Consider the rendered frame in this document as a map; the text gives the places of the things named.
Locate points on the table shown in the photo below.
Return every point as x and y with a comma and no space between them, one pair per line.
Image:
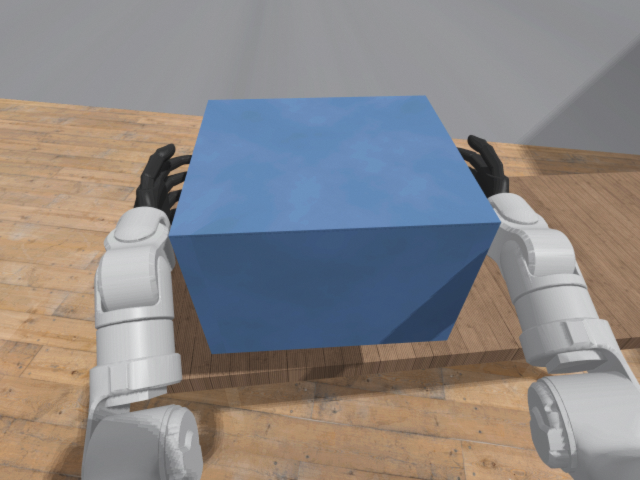
600,215

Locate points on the robot left upper arm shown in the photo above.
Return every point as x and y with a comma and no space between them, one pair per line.
159,443

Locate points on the left robot forearm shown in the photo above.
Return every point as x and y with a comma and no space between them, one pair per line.
134,309

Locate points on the robot right upper arm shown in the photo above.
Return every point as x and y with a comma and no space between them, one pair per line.
587,424

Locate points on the carton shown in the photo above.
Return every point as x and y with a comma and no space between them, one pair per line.
328,222

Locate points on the robot left hand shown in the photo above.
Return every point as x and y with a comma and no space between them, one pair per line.
155,182

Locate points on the robot right hand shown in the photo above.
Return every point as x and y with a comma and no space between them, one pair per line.
488,170

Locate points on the right robot forearm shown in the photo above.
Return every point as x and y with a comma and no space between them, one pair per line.
561,329

